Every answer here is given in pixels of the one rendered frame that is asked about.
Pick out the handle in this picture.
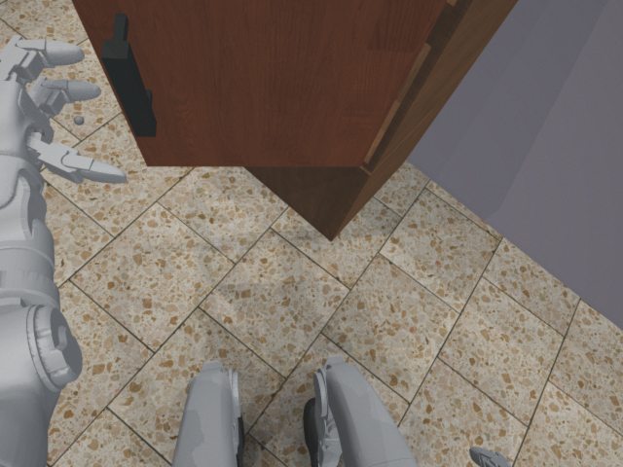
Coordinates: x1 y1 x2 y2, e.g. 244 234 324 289
101 13 157 137

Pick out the robot left hand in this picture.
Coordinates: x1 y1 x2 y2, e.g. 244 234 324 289
0 35 127 184

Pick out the left robot forearm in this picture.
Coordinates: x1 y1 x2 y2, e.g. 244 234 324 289
0 154 60 314

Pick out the robot thigh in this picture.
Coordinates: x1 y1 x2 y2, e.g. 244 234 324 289
171 368 241 467
313 362 418 467

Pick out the robot left upper arm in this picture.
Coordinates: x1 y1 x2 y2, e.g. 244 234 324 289
0 305 83 467

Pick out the left robot thigh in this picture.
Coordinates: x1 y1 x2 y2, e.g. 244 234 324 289
171 368 241 467

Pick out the cupboard door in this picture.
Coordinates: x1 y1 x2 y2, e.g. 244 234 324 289
72 0 447 167

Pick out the right robot thigh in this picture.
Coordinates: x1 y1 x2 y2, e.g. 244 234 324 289
313 362 418 467

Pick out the robot right hand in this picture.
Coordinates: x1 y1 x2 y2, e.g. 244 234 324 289
469 447 511 467

